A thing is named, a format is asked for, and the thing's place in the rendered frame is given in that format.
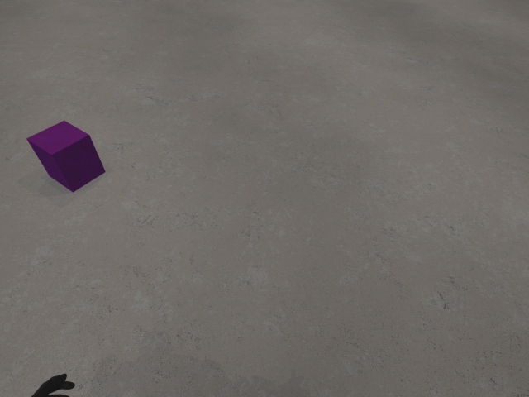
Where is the carton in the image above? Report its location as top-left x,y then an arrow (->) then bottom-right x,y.
27,121 -> 106,192

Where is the left robot hand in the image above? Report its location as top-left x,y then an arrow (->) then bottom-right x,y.
32,374 -> 75,397

